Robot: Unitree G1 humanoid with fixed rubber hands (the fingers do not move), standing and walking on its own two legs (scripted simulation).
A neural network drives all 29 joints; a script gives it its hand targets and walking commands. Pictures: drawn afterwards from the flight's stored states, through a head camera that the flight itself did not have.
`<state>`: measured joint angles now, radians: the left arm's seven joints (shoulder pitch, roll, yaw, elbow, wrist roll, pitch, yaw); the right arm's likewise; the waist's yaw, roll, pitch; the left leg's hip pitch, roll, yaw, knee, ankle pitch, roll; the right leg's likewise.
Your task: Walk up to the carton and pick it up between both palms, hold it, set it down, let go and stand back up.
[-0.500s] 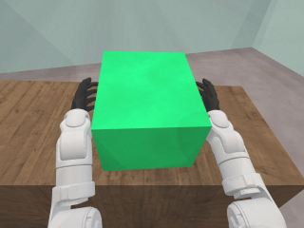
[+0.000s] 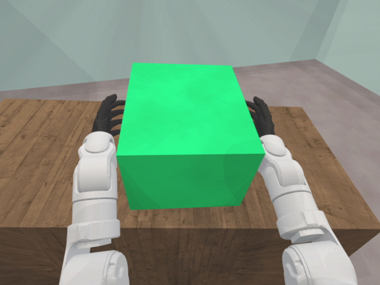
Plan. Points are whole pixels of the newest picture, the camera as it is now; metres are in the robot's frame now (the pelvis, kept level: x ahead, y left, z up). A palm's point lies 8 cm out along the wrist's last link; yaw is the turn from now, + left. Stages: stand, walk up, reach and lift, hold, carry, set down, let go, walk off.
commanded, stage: hold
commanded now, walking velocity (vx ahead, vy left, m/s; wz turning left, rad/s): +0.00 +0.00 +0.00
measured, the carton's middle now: (184, 132) +0.40 +0.01 +0.15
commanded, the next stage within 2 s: none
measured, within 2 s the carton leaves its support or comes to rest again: neither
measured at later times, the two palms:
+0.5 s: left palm (103, 132) +0.36 +0.17 +0.18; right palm (263, 133) +0.36 -0.15 +0.18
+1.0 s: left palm (102, 134) +0.36 +0.17 +0.18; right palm (260, 134) +0.37 -0.15 +0.17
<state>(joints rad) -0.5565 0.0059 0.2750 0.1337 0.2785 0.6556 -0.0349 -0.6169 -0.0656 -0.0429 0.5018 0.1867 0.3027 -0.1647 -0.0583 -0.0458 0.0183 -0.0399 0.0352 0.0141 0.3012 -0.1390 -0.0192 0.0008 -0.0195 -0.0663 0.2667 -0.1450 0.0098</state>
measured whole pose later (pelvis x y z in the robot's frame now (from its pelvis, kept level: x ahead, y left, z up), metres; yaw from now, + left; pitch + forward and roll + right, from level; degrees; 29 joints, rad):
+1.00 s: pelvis +0.01 +0.00 +0.00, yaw +1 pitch -7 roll -1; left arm -0.52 0.01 0.26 0.10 0.26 0.65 -0.03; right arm -0.59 -0.06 -0.03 0.47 0.20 0.30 -0.18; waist -0.07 -0.04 0.02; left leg -0.04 0.03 0.00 0.31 -0.15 -0.02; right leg 0.01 -0.02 -0.08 0.26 -0.15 0.01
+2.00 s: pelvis +0.01 +0.00 +0.00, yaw +1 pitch -8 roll -1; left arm -0.50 0.00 0.27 0.04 0.28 0.68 -0.04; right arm -0.57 -0.06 -0.01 0.44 0.20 0.29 -0.18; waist -0.08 -0.06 0.03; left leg -0.02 0.04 0.00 0.32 -0.16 -0.02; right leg 0.04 -0.02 -0.07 0.26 -0.16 0.01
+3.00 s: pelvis +0.00 +0.00 +0.00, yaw +0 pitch -7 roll -1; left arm -0.53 0.01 0.26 0.11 0.27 0.65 -0.03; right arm -0.59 -0.07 -0.03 0.48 0.20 0.28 -0.18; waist -0.06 -0.04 0.02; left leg -0.03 0.03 0.01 0.31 -0.15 -0.02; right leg 0.02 -0.02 -0.07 0.26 -0.15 0.01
